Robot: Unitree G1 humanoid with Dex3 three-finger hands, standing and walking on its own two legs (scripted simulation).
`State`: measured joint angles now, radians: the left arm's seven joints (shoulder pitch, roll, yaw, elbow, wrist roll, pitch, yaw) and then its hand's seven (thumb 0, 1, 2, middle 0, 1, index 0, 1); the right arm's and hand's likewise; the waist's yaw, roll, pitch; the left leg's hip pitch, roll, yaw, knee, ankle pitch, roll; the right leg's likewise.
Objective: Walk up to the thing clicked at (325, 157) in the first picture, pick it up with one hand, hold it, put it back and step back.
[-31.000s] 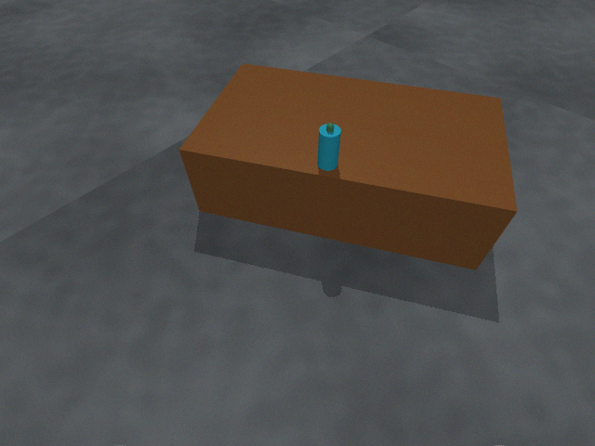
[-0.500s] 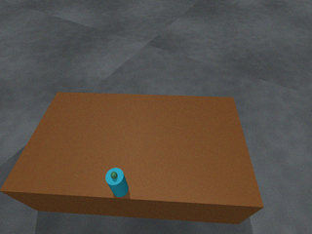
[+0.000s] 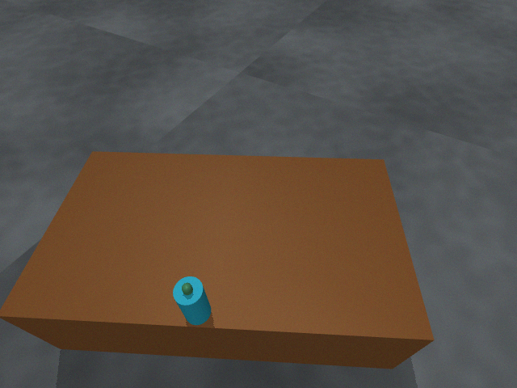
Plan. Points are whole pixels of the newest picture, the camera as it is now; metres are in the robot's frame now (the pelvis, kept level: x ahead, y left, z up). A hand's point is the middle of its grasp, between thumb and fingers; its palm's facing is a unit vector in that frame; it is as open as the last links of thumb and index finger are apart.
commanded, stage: stand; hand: left
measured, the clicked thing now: (192, 299) +0.37 +0.20 -0.34
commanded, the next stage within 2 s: step back in 0.54 s
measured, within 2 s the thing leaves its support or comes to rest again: neither
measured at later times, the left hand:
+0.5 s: hand out of the picture +0.08 +0.25 -0.15, palm faces -0.02 -0.94 -0.35, open 7.4 cm
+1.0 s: hand out of the picture +0.07 +0.32 -0.18, palm faces -0.07 -0.93 -0.35, open 7.4 cm
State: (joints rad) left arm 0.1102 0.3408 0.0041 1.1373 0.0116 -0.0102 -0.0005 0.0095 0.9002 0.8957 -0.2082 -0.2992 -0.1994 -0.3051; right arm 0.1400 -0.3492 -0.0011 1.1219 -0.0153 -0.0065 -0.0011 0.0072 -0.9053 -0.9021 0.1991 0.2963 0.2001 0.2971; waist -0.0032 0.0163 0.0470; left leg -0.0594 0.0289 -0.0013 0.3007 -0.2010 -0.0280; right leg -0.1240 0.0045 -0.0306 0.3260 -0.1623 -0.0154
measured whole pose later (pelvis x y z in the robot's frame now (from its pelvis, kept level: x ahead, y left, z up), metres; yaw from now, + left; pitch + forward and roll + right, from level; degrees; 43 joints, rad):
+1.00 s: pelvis -0.07 +0.07 -0.02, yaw -1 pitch -1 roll -2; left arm 0.03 0.41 0.05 0.91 0.01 0.08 0.03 0.01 0.90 0.90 -0.21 -0.30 -0.20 -0.30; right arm 0.17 -0.36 -0.06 0.96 -0.04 0.03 0.00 0.01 -0.90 -0.90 0.20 0.30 0.20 0.30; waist -0.03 -0.06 0.19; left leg -0.24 -0.02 0.00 0.59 -0.33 0.05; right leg -0.49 0.13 0.16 1.08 -0.51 -0.02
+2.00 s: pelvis -0.31 +0.06 -0.03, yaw -8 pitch -2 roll +0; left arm 0.19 0.42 0.10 0.82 0.02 0.08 0.00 0.01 0.90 0.90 -0.21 -0.30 -0.20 -0.30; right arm 0.12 -0.38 -0.05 0.79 -0.03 0.01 -0.02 0.01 -0.90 -0.90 0.20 0.30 0.20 0.30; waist 0.03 -0.04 0.19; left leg -0.36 0.07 0.01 0.63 -0.23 -0.01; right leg -0.32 0.03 0.13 0.89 -0.48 0.03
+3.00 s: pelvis -0.64 +0.00 -0.02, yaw -4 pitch -2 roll +3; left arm 0.25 0.36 0.06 0.92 0.05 0.04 0.01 0.01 0.90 0.89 -0.21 -0.30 -0.20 -0.31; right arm 0.18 -0.42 -0.05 0.88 -0.01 0.06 -0.01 0.01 -0.91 -0.90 0.20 0.30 0.20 0.30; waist 0.04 0.05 0.08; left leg -0.50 -0.10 -0.16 1.12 -0.40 -0.01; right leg -0.27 -0.03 0.02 0.62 -0.32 -0.02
